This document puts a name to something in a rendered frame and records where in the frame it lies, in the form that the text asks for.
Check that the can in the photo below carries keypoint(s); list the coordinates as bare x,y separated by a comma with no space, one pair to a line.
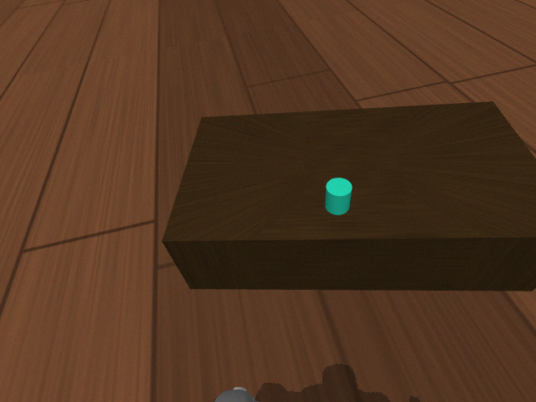
338,196

